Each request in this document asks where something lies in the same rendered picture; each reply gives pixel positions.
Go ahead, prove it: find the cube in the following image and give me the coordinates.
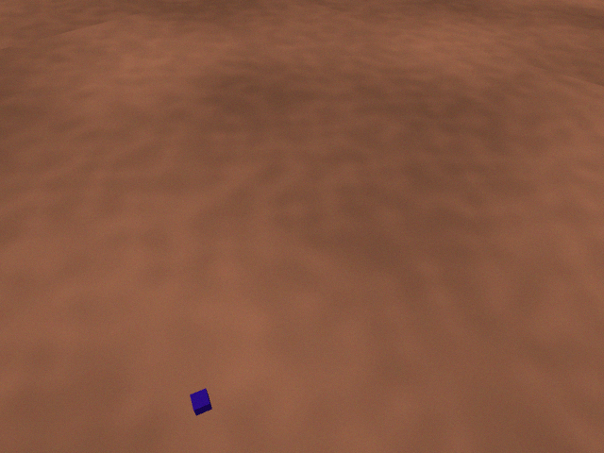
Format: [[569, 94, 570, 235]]
[[190, 389, 212, 415]]

